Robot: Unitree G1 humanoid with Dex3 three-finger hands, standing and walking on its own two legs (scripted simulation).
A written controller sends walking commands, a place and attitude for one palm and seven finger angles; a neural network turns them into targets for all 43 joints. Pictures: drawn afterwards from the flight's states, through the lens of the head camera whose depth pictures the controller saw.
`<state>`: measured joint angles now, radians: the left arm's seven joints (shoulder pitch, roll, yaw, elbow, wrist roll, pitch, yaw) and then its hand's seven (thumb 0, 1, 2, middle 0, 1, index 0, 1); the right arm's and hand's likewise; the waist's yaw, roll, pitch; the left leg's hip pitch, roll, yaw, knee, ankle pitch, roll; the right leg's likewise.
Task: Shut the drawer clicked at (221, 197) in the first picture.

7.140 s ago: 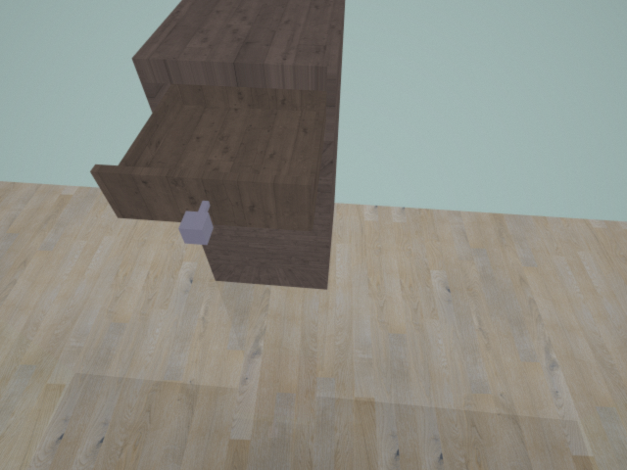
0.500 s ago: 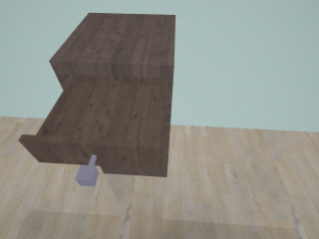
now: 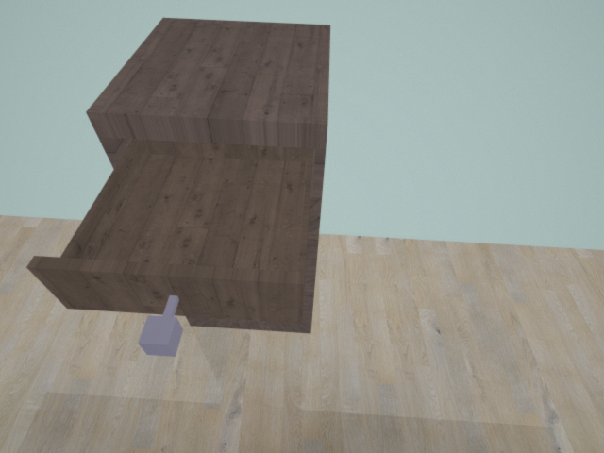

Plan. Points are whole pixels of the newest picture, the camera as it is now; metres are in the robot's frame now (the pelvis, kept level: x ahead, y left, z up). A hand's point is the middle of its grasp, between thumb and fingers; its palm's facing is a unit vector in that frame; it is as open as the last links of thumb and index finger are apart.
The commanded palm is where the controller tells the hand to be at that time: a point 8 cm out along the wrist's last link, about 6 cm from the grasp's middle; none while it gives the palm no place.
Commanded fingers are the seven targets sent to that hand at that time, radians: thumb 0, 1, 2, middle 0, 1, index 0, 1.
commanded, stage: raise the hand and make a fist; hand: left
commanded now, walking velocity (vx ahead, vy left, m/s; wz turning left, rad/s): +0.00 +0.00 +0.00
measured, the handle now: (166, 322) +0.29 +0.22 -0.02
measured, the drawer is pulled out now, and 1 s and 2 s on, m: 0.30 0.29 0.29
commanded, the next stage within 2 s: bring the fist close to the handle in 2.00 s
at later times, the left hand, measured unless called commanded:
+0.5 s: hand out of the picture +0.11 +0.13 -0.02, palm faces +0.08 -1.00 -0.02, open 6.5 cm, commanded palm +0.08 +0.20 -0.03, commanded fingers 0.00 0.90 0.90 -0.62 -0.75 -0.62 -0.75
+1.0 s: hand (167, 452) +0.13 +0.16 +0.01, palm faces +0.04 -0.99 -0.10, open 3.6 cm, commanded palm +0.08 +0.21 +0.02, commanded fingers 0.00 0.90 0.90 -1.12 -1.30 -1.12 -1.30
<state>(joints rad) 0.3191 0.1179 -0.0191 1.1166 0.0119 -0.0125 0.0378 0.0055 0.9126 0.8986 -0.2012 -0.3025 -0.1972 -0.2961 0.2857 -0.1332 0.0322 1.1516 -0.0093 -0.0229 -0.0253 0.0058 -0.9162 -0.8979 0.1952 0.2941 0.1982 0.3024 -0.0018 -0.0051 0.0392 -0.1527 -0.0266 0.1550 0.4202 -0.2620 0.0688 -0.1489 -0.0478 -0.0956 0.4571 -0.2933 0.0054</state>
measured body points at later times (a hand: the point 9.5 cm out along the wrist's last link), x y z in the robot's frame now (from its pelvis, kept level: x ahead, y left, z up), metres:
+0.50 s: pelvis -0.04 -0.04 -0.06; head -0.02 -0.03 +0.39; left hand +0.10 +0.18 -0.02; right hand +0.19 -0.28 -0.08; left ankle -0.02 +0.07 -0.74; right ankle -0.03 -0.12 -0.74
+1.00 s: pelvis -0.04 -0.06 -0.05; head +0.00 -0.07 +0.40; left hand +0.12 +0.21 +0.02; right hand +0.13 -0.30 -0.14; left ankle -0.02 +0.07 -0.74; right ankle -0.03 -0.12 -0.74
